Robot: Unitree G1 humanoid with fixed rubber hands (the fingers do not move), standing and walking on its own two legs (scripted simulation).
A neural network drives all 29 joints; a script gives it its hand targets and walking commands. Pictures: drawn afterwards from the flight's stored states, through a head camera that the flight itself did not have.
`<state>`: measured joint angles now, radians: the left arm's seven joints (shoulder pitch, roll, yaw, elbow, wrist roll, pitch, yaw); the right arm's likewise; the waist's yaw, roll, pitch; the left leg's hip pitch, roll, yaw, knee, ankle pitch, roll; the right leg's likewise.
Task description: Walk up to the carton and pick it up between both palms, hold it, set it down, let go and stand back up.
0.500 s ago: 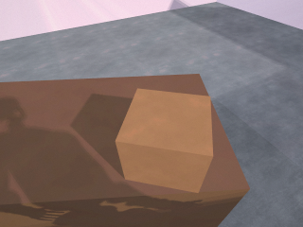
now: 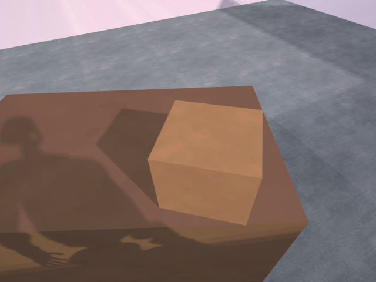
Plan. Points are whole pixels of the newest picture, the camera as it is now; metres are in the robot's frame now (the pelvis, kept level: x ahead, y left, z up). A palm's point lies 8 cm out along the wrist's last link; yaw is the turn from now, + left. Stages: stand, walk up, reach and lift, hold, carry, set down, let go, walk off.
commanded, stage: stand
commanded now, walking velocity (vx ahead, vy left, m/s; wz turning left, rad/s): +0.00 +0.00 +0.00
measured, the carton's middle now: (209, 160) +0.45 -0.03 -0.03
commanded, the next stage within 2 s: none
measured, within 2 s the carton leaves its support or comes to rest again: neither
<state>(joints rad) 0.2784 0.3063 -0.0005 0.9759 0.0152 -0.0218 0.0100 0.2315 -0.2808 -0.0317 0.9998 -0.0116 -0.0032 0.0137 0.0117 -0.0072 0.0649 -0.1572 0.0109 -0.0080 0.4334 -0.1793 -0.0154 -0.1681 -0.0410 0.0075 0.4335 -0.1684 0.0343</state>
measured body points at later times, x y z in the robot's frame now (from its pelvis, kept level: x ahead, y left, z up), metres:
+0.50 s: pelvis -0.01 -0.01 +0.00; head -0.01 -0.01 +0.45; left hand +0.06 +0.28 -0.13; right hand +0.04 -0.31 -0.13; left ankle +0.04 +0.13 -0.74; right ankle +0.05 -0.14 -0.74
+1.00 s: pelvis +0.02 -0.01 +0.00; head +0.01 -0.01 +0.45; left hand +0.09 +0.28 -0.13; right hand +0.09 -0.29 -0.13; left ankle +0.04 +0.13 -0.74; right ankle +0.05 -0.14 -0.74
